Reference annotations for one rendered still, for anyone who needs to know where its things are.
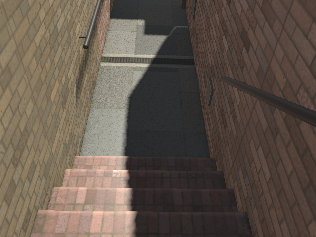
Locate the stairs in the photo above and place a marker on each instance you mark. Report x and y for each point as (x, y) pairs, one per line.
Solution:
(142, 196)

